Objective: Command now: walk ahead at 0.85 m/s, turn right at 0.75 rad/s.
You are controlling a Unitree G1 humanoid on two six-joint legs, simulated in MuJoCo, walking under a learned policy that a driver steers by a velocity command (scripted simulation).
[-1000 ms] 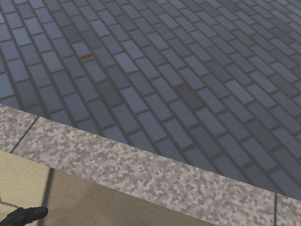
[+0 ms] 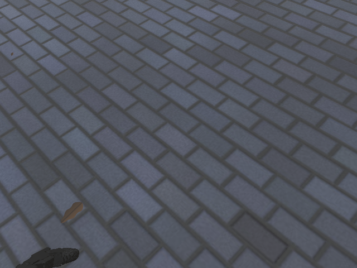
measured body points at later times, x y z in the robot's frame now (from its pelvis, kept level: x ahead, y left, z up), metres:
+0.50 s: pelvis +0.30 +0.00 +0.03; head +0.33 -0.02 +0.48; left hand +0.45 +0.26 -0.08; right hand +0.44 -0.28 -0.07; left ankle +0.46 +0.10 -0.69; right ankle +0.22 -0.06 -0.70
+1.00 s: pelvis +0.38 -0.02 +0.03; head +0.39 -0.03 +0.48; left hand +0.49 +0.23 -0.10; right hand +0.45 -0.29 -0.10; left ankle +0.46 +0.10 -0.70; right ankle +0.32 -0.13 -0.70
